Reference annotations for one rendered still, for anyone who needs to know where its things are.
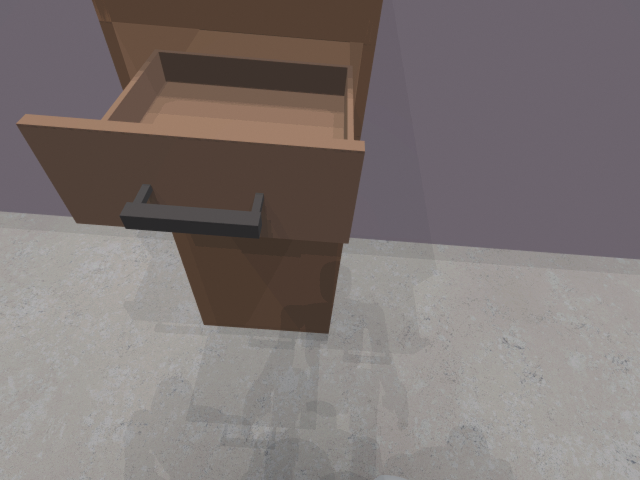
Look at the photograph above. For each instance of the handle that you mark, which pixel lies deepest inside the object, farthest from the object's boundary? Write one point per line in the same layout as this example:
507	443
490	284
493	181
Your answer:
193	220

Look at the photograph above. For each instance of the cabinet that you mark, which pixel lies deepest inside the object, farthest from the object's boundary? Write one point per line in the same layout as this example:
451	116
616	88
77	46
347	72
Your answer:
265	283

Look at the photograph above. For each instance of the drawer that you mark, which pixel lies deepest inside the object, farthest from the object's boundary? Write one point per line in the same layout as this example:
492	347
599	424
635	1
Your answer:
211	131

